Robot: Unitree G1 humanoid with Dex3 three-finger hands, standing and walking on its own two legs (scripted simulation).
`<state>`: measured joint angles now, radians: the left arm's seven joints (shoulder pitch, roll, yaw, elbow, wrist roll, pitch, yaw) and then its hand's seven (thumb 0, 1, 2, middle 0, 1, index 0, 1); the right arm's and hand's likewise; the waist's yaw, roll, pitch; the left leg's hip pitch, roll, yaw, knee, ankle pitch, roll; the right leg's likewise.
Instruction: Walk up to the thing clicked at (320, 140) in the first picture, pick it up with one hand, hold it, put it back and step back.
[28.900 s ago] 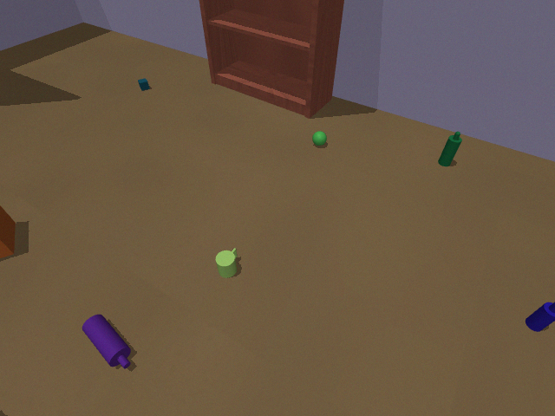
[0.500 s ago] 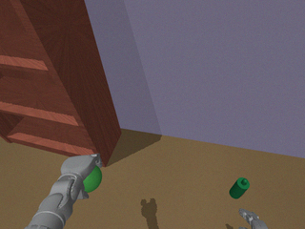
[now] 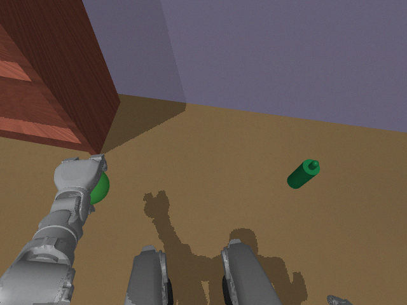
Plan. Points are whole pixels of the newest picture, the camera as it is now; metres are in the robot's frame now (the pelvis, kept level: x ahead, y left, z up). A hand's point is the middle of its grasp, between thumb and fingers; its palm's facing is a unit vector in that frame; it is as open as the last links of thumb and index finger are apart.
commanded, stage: crouch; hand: left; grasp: from above
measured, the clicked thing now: (89, 185) +0.41 +0.24 -0.13
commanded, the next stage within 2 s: lower in 1.30 s
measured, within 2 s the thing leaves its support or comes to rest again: neither
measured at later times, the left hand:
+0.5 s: hand (108, 207) +0.41 +0.24 -0.32, palm faces -0.44 -0.02 -0.90, open 10.9 cm
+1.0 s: hand (114, 209) +0.42 +0.25 -0.39, palm faces -0.45 -0.03 -0.89, open 10.9 cm
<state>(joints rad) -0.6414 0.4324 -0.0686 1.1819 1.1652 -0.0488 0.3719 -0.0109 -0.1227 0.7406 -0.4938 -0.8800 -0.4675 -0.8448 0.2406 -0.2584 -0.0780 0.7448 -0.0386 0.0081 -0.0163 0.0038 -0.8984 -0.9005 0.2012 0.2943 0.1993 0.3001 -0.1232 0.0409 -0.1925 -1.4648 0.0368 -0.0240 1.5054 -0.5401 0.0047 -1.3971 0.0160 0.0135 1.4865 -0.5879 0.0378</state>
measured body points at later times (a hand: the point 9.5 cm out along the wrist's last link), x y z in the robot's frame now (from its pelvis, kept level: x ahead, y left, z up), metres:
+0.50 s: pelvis -0.02 -0.01 -0.15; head +0.20 +0.03 +0.24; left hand +0.43 +0.24 -0.26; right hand +0.05 -0.29 -0.27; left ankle +0.07 +0.12 -0.56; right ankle +0.05 -0.14 -0.56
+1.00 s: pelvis -0.03 -0.01 -0.22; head +0.21 +0.03 +0.16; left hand +0.44 +0.25 -0.34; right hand +0.02 -0.28 -0.34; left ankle +0.07 +0.12 -0.56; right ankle +0.05 -0.14 -0.56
